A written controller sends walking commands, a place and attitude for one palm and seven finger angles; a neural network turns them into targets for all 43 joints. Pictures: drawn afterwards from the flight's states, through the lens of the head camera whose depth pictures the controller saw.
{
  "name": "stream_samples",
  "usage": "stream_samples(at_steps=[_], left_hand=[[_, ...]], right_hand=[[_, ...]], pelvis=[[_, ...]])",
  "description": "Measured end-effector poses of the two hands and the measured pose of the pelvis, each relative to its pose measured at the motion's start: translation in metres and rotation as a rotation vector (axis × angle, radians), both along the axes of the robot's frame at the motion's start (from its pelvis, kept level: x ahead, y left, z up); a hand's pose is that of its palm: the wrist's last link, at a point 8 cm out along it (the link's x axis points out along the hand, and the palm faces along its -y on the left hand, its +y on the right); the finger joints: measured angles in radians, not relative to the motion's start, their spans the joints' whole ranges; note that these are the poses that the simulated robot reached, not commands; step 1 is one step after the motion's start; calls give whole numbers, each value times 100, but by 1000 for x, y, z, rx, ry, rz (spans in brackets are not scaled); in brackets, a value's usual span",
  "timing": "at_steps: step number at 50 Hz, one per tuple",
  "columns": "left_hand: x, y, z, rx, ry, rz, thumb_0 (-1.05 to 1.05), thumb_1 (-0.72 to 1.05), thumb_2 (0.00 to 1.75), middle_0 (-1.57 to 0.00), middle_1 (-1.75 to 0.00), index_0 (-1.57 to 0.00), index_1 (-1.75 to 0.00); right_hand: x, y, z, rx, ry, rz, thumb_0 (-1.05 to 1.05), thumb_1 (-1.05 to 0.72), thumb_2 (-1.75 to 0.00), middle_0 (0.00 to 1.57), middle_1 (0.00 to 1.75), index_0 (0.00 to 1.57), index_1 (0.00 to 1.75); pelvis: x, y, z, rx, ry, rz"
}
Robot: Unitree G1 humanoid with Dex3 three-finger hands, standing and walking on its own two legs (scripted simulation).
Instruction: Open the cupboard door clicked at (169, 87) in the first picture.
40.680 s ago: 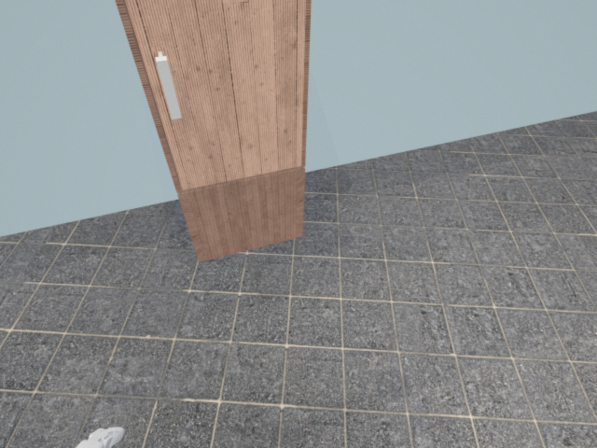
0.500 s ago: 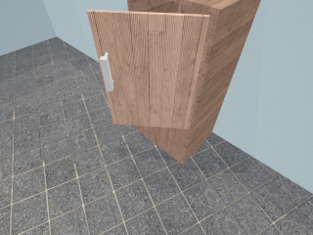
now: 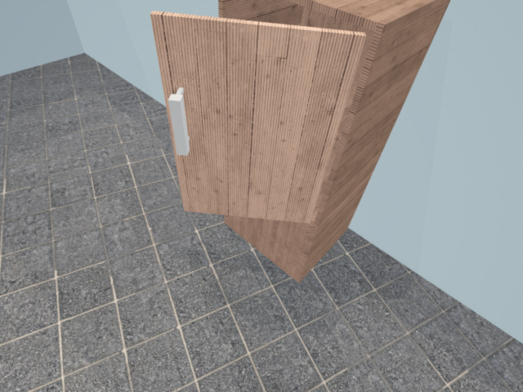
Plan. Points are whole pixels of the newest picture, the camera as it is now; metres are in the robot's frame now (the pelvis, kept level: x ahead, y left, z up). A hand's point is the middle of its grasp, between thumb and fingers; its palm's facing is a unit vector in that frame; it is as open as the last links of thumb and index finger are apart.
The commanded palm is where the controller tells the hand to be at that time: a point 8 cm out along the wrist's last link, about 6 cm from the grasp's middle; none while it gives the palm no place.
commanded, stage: shuffle to correct the standing spot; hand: left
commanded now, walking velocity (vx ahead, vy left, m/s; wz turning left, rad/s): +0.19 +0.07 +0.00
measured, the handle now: (181, 121) +0.67 +0.24 +0.03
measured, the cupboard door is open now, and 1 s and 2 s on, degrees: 38 38 38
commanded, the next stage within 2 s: come to a stop and stand still in 0.32 s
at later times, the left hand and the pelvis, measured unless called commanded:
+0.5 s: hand (163, 358) +0.21 +0.19 -0.16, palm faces +0.11 -0.97 -0.19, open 7.2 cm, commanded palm none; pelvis +0.13 +0.01 +0.00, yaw +3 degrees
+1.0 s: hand out of the picture +0.15 +0.22 -0.17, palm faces +0.03 -0.97 -0.23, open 7.3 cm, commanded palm none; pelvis +0.12 +0.03 +0.00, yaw -2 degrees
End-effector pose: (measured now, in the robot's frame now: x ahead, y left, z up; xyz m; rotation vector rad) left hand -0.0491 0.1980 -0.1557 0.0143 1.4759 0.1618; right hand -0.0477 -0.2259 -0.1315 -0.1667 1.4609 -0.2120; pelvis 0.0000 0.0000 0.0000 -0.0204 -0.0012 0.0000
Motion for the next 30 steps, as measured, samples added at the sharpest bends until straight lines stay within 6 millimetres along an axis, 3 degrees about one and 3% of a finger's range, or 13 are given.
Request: stream_samples(at_steps=[4,10,14,17,20,23,26,30], left_hand=[[34,18,7,12,-9,-61,1,91,90,-20,-30,-20,-30],[122,43,18,74,-129,-108,2,94,90,-20,-30,-20,-30],[189,42,22,98,-228,-142,2,93,90,-20,-30,-20,-30],[232,36,19,113,-320,-148,1,93,90,-20,-30,-20,-30],[250,30,20,110,-368,-106,1,92,90,-20,-30,-20,-30],[246,27,21,95,-338,-72,0,92,90,-20,-30,-20,-30],[242,42,22,125,-300,-41,-2,96,90,-20,-30,-20,-30],[236,62,12,113,-224,-56,-2,96,90,-20,-30,-20,-30]], right_hand=[[-4,21,4,13,6,-44,0,-91,-90,19,30,20,30],[-16,52,10,85,123,-75,0,-91,-90,20,30,20,30],[-14,60,6,124,205,-96,0,-91,-89,20,30,20,30],[-2,54,-4,140,245,-105,0,-90,-89,20,30,21,30],[32,40,-11,120,224,-78,0,-90,-89,20,30,21,30],[86,24,-12,81,132,-36,0,-91,-89,20,30,20,30],[147,16,-7,42,7,2,0,-91,-89,20,30,20,30],[215,21,-3,2,-141,40,0,-91,-90,19,30,20,30]], pelvis=[[17,10,5,-4,3,-15],[44,11,9,1,13,-6],[68,8,4,7,15,-7],[91,3,-8,19,7,8],[106,2,-9,1,-15,38],[120,7,-3,-6,-21,45],[131,13,2,-8,-16,47],[143,28,0,-11,-18,35]])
